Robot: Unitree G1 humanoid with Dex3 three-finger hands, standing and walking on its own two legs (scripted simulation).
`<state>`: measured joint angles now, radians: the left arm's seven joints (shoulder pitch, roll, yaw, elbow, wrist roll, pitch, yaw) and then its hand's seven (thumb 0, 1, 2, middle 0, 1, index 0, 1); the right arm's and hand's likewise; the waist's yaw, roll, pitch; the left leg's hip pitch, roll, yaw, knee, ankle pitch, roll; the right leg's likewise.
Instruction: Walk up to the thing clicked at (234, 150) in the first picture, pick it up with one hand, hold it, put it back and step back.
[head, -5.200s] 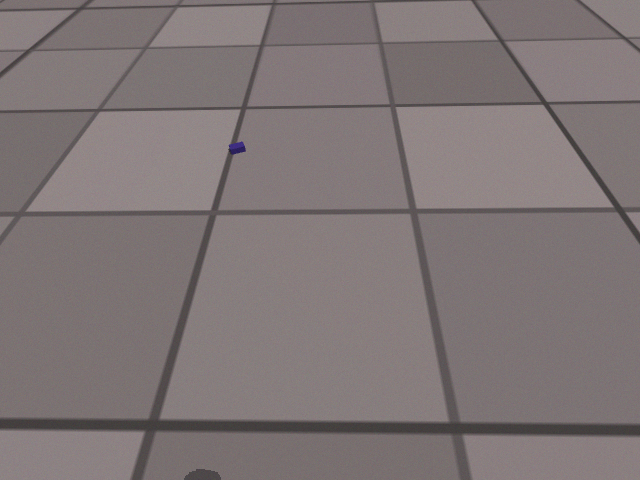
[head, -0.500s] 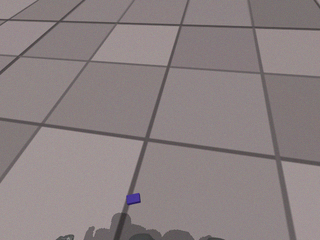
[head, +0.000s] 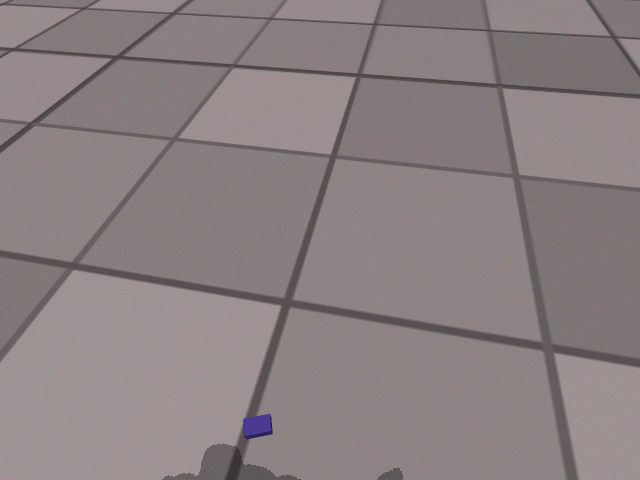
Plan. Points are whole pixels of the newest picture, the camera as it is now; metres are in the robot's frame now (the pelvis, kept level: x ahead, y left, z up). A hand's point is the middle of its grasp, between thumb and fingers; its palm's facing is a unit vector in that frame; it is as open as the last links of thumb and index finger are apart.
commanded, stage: walk up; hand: left
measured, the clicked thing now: (258, 426) +0.39 +0.26 -0.76
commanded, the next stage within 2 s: stand in 0.92 s
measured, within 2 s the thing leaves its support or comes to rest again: neither
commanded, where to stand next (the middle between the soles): +0.03 +0.00 m, yaw +0 degrees
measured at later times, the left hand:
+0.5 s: hand out of the picture +0.10 +0.25 -0.15, palm faces -0.01 -0.94 -0.34, open 7.4 cm
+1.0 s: hand out of the picture +0.11 +0.24 -0.15, palm faces -0.01 -0.94 -0.34, open 7.4 cm
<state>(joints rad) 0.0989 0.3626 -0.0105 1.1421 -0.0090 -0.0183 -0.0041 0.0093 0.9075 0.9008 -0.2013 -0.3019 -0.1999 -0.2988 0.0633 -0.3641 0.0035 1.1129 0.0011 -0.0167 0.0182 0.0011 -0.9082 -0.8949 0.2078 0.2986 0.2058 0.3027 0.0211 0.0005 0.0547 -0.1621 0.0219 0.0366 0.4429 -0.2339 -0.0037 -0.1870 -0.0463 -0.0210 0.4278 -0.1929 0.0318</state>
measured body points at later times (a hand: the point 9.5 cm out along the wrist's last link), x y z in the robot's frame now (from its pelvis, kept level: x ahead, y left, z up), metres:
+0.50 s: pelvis +0.01 -0.01 +0.01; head +0.02 -0.01 +0.46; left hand +0.10 +0.29 -0.12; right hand +0.08 -0.31 -0.13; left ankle +0.01 +0.12 -0.74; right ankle +0.03 -0.14 -0.74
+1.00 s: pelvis +0.02 -0.01 +0.01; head +0.02 -0.01 +0.46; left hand +0.11 +0.29 -0.12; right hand +0.09 -0.31 -0.13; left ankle +0.01 +0.12 -0.74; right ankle +0.03 -0.14 -0.74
